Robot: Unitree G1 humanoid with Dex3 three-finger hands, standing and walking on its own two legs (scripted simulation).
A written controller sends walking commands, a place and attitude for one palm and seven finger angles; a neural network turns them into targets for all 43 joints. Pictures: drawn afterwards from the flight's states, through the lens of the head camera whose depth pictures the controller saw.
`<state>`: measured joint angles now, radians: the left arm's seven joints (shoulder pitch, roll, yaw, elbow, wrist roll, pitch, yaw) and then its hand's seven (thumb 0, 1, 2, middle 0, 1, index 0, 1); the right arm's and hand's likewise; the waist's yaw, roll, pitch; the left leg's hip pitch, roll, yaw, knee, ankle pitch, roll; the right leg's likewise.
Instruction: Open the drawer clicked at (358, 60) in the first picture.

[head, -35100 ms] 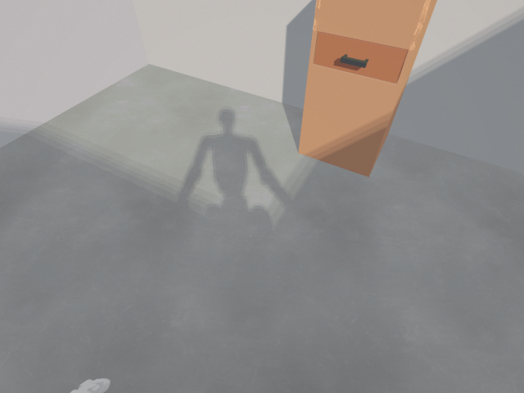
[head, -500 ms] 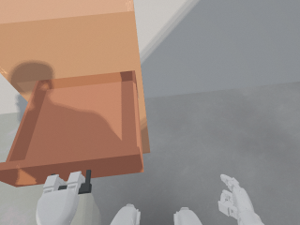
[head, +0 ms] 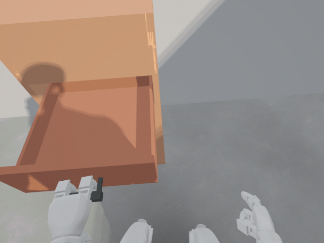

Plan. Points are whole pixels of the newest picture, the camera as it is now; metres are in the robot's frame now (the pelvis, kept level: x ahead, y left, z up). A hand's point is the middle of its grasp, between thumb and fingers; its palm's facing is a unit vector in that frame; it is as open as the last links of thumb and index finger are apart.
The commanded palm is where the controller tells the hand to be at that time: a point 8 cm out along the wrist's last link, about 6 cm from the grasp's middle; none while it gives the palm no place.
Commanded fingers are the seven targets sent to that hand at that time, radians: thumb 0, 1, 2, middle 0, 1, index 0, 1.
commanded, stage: lift the hand off the handle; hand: left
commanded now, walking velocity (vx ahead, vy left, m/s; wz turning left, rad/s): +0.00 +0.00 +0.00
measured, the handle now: (80, 190) +0.24 +0.24 -0.03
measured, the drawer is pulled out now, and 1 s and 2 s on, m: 0.30 0.29 0.29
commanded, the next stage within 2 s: none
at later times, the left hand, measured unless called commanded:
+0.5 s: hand (81, 210) +0.20 +0.23 -0.05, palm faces -0.03 -0.05 -1.00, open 13.7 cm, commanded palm +0.18 +0.24 +0.01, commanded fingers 0.00 -0.50 0.30 -0.30 -1.20 -0.30 -1.20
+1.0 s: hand (73, 206) +0.20 +0.24 -0.01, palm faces -0.02 -0.07 -1.00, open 13.5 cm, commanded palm +0.18 +0.24 +0.05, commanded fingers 0.00 -0.50 0.30 -0.30 -1.20 -0.30 -1.20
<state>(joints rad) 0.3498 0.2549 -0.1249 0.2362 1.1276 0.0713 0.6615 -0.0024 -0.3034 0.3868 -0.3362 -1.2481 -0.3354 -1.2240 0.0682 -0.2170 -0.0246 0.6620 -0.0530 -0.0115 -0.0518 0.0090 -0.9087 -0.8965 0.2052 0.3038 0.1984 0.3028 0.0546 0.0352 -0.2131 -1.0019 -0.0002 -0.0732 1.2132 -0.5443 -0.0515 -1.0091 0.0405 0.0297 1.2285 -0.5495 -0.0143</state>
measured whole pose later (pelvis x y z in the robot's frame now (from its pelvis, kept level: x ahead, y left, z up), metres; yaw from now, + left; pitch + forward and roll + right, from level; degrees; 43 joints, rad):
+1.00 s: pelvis +0.01 +0.01 +0.02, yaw +0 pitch +15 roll +0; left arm 0.39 0.27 -0.13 0.15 1.08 0.11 0.62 0.00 -0.49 0.31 -0.36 -1.19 -0.37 -1.21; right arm 0.09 -0.22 -0.03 0.65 -0.04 0.01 -0.05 0.01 -0.91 -0.90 0.20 0.30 0.20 0.30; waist 0.04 0.04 -0.19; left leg -0.86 0.00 -0.06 1.10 -0.51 -0.04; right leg -0.86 0.04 0.04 1.10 -0.51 0.00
